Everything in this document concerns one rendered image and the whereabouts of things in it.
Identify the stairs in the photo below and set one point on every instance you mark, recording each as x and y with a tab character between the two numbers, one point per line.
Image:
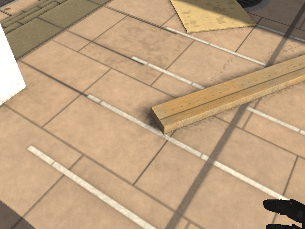
26	15

